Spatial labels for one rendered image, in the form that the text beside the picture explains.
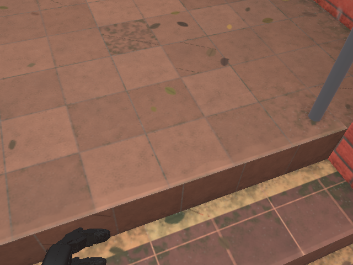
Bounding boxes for stairs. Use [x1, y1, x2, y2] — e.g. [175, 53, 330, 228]
[0, 129, 353, 265]

